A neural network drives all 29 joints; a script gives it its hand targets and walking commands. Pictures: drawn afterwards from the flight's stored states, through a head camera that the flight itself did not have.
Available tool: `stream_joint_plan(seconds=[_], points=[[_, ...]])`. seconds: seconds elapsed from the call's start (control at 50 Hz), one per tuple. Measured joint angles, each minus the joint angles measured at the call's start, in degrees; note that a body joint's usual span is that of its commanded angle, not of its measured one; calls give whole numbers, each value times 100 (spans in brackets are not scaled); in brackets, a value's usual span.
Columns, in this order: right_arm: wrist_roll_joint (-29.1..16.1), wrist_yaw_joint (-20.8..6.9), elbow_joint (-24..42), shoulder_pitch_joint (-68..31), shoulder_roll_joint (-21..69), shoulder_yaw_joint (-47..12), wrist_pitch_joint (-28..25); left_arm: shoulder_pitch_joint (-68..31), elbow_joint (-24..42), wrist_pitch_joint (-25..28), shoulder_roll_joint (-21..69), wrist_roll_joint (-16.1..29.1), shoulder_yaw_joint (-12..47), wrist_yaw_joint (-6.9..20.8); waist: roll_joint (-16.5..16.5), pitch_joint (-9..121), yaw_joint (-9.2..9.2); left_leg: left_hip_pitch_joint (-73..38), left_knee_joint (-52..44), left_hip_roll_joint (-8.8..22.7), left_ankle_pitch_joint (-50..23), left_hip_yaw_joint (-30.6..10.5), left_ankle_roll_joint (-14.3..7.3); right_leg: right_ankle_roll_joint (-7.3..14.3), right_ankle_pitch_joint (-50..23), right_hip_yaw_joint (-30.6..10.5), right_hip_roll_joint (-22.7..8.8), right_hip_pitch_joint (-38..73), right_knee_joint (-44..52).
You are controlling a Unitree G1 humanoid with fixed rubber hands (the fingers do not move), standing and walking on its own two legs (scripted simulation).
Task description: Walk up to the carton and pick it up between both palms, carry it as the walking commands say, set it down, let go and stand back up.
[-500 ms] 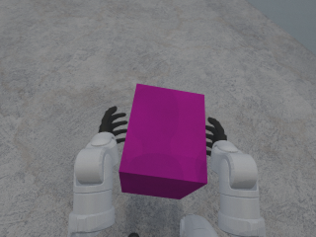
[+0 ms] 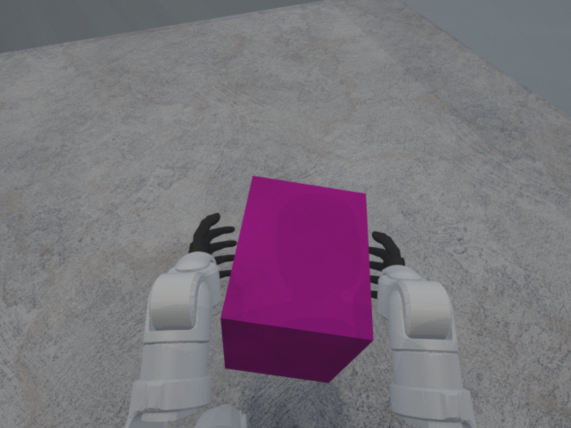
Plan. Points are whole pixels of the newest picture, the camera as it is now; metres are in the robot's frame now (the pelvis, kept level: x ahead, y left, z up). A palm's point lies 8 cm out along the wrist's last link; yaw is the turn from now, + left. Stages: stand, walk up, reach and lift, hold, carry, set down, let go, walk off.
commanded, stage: carry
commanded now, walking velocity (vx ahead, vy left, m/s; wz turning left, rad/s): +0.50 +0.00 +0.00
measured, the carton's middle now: (292, 284) +0.32 +0.00 -0.02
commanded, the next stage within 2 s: none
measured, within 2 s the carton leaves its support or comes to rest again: neither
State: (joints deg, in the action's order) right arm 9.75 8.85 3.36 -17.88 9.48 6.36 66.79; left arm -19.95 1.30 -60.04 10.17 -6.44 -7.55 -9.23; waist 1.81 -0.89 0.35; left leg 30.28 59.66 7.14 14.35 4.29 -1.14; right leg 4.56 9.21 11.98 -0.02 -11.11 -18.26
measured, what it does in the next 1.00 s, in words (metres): walks ahead: left foot, then right foot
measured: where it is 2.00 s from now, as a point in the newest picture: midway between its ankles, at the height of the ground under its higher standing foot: (286, 286)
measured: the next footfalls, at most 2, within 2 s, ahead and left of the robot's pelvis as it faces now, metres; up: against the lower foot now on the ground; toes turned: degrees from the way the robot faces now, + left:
left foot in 0.28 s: +0.41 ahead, +0.12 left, +0.00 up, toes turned +10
right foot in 0.76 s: +0.74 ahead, -0.08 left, +0.00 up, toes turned -7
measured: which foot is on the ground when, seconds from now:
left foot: up 0.00-0.26, down 0.28-0.76, up 0.78-1.00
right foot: down 0.00-0.32, up 0.34-0.74, down 0.76-1.00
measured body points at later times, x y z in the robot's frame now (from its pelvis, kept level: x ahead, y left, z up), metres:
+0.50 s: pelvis +0.35 +0.05 +0.00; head +0.41 +0.07 +0.45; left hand +0.68 +0.16 +0.05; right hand +0.65 -0.10 +0.05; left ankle +0.37 +0.12 -0.75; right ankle +0.31 -0.09 -0.65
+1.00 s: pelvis +0.62 +0.00 -0.01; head +0.66 -0.02 +0.44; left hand +0.95 +0.11 +0.05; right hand +0.92 -0.14 +0.02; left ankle +0.63 +0.12 -0.72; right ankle +0.70 -0.08 -0.75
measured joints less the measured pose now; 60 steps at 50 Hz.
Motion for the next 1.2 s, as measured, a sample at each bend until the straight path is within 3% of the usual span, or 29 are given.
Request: stream_joint_plan(seconds=[0.14,0.26,0.3,0.32,0.34,0.38,0.44,0.52,0.6,0.7,0.76,0.8,0.82,0.86,0.9,0.96,1.04,1.12,1.2], points=[[-181,109,599,95,-28,-8,-145,-53,381,131,20,-51,143,68,-153,266,-132,416,-1664,84,-502,173,257,-169,561,-138,0,1048,524],[-225,51,521,97,-30,12,44,13,394,-138,-4,-182,191,102,-256,539,-71,-14,-3019,-268,-910,722,47,-481,1502,-188,-126,1869,352],[-205,36,280,48,-13,-30,-1,28,323,-167,-13,-199,82,107,-434,482,-93,-284,-3172,-507,-1272,906,-211,-553,1953,-230,-364,1796,-535],[-211,46,154,18,-3,-74,-24,59,320,-184,-27,-176,13,99,-555,393,-83,-336,-2970,-565,-1085,975,-337,-518,1750,-311,-532,1501,-1382],[-255,142,120,-23,9,-137,5,134,437,-240,-52,-107,-8,49,-508,283,-81,-371,-2791,-504,-802,985,-413,-492,1682,-512,-490,1056,-2389],[-305,214,179,-48,12,-207,67,221,623,-318,-77,-6,9,-23,-302,36,-102,-573,-2827,-367,-462,935,-431,-411,1629,-712,-269,101,-4063],[-323,161,430,8,-2,-148,79,149,791,-365,-54,54,96,-119,-162,-262,-78,-1062,-3401,-307,-516,890,-311,-331,1258,-726,-197,-1143,-4971],[-348,110,861,29,-4,-34,-1,-55,1038,-303,19,73,156,-166,-159,-373,-94,-1669,-3951,-295,-423,792,-271,-379,707,-668,-418,-2276,-4417],[-379,25,1077,152,-36,-3,-6,-36,1103,-248,14,96,255,-162,-162,-69,-82,-2367,-4460,-255,-228,665,-120,-526,-100,-557,-541,-2702,-3197],[-352,-51,940,138,-36,-27,150,78,1063,-362,-25,25,245,-98,-220,398,-43,-3180,-4635,-223,318,584,148,-568,-972,-147,-377,-2303,-1356],[-309,-87,734,106,-29,-29,230,75,944,-473,-24,-38,194,-70,-360,557,-25,-3331,-3803,-254,999,485,298,-490,-1644,192,-200,-1571,-412],[-255,-116,389,-46,-49,39,206,40,680,-429,-15,-124,153,-30,-162,583,96,-2907,-2466,-175,1373,322,284,81,-763,237,-57,-1387,-526],[-225,-97,245,-150,-82,48,212,-22,567,-422,6,-135,120,-50,-2,445,97,-2563,-1706,-221,1544,117,258,180,-580,237,-10,-1377,-674],[-175,-29,118,-169,-120,54,233,-141,333,-422,50,-63,139,-240,149,171,35,-1828,-546,-375,1630,-65,199,159,-589,268,-51,-1235,-678],[-171,44,78,-55,-79,57,193,-176,200,-415,61,21,120,-324,168,-4,25,-1266,-234,-415,1424,-24,143,130,-548,230,-47,-1051,-491],[-271,219,324,26,-2,61,163,-221,272,-331,79,71,-8,-180,183,-246,-42,-805,-855,-319,1088,-31,128,108,-546,182,5,-795,-249],[-257,191,413,-69,18,137,-36,-253,209,29,95,-60,-61,31,119,-224,-102,-739,-2156,-196,806,-51,111,60,-313,106,10,-677,-358],[-403,242,620,-81,24,99,-81,-126,523,48,45,-55,33,32,-47,41,-137,-1206,-3266,-184,-597,115,236,-64,110,6,-68,-606,-727],[-323,112,338,-112,32,73,-24,-21,423,-95,5,-153,2,72,-224,536,-104,-1422,-3355,-261,-222,192,258,-218,280,-58,-136,-420,-643]])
